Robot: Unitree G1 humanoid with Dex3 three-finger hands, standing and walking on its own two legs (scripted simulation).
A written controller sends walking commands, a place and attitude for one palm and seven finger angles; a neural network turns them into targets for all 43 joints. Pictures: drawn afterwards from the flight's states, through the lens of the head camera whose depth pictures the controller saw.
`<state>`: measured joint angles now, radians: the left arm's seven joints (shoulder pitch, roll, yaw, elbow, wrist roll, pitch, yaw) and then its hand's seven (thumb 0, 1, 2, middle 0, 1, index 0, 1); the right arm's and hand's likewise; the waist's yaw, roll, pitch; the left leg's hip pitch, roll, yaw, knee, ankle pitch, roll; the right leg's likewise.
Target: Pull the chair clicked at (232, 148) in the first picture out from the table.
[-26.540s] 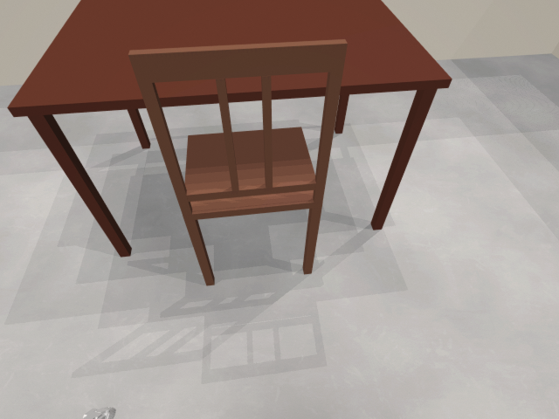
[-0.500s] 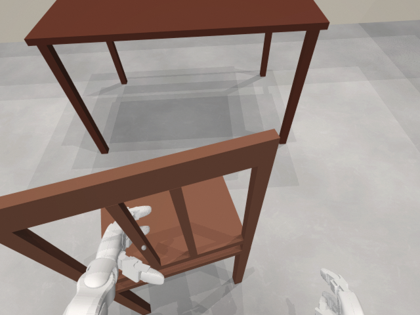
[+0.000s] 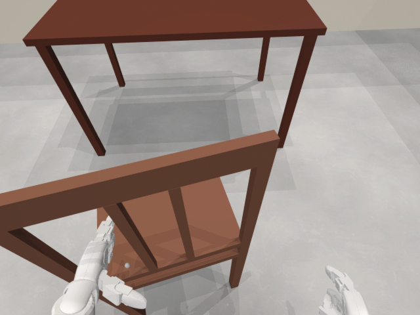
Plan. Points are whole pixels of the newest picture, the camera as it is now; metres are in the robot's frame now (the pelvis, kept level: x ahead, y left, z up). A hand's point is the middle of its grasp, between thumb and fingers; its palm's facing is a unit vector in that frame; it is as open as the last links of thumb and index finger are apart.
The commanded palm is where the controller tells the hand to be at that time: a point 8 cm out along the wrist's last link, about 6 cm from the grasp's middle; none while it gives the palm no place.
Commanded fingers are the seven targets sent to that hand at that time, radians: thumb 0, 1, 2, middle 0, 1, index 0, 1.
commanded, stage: draw the fingers out of the gap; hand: left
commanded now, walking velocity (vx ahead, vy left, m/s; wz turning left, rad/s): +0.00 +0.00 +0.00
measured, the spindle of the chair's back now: (137, 241) +0.27 +0.16 -0.03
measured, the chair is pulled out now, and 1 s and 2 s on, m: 0.65 0.65 0.65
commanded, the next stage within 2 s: draw the hand back to the body in 0.54 s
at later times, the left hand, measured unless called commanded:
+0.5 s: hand (120, 314) +0.15 +0.16 -0.03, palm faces -0.02 -0.98 -0.18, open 17.5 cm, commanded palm +0.12 +0.21 -0.01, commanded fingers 0.00 -0.55 0.20 0.00 0.00 0.00 0.00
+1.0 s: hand (102, 303) +0.15 +0.17 +0.04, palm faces +0.02 -1.00 -0.09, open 17.5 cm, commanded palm +0.10 +0.24 +0.05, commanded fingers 0.00 -0.55 0.20 0.00 0.00 0.00 0.00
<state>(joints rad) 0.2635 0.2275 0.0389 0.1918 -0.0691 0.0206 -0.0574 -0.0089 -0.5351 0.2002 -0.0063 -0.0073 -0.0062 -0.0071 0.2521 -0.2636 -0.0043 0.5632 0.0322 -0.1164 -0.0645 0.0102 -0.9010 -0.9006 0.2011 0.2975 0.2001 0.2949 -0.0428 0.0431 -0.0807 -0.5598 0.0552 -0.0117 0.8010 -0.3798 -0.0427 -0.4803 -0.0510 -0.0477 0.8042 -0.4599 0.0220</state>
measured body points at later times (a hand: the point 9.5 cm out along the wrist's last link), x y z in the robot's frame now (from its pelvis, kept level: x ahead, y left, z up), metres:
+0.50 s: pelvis -0.02 +0.01 -0.01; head +0.00 -0.01 +0.44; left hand +0.14 +0.22 -0.02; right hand +0.16 -0.23 -0.08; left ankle +0.01 +0.15 -0.70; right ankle -0.04 -0.13 -0.70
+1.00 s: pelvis -0.03 +0.00 -0.04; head +0.01 -0.01 +0.41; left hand +0.14 +0.22 +0.05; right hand +0.17 -0.22 -0.12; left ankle +0.01 +0.15 -0.70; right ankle -0.04 -0.13 -0.70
